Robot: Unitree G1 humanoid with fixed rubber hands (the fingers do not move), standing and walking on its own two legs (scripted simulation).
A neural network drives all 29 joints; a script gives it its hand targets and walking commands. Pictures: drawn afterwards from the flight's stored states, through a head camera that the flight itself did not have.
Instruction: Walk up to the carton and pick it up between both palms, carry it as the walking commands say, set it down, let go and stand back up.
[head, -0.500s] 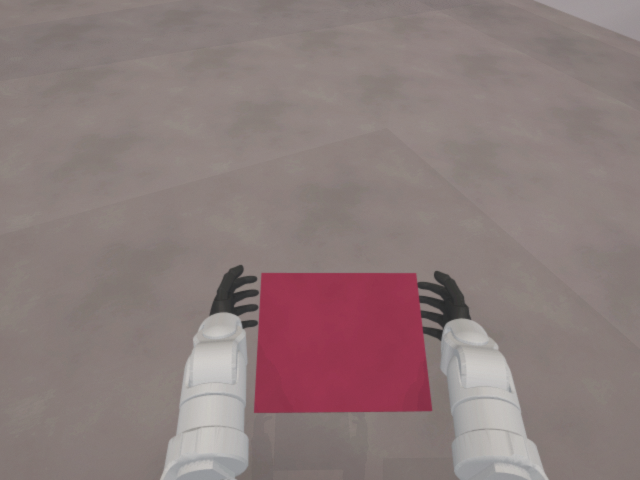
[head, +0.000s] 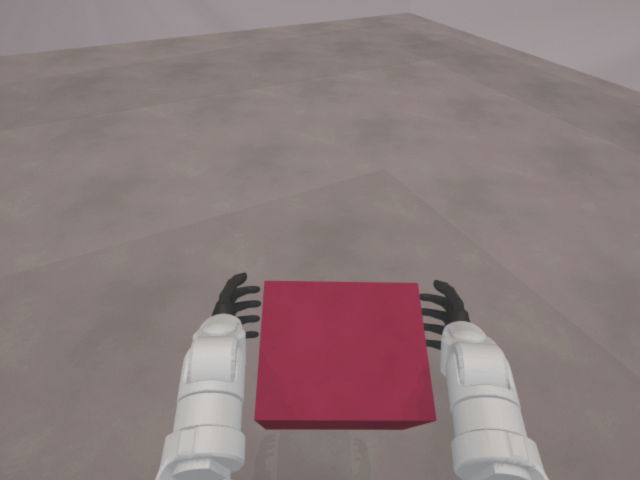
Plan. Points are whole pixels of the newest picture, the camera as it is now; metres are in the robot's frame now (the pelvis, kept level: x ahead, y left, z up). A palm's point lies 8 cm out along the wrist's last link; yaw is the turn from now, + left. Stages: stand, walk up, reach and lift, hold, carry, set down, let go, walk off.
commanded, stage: reach and lift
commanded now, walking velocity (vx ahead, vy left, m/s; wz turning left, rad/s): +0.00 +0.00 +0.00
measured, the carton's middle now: (338, 359) +0.31 +0.02 -0.04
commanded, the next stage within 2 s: hold in 1.20 s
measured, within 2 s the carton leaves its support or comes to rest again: neither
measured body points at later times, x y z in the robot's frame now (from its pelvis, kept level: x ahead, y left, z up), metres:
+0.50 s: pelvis +0.00 +0.01 +0.00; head -0.04 +0.03 +0.45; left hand +0.31 +0.15 +0.04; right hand +0.31 -0.15 +0.04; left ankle +0.07 +0.13 -0.74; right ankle -0.03 -0.13 -0.74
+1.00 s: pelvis -0.01 +0.00 +0.00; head -0.05 +0.02 +0.45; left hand +0.31 +0.15 +0.04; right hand +0.30 -0.15 +0.04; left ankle +0.07 +0.13 -0.74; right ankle -0.03 -0.13 -0.74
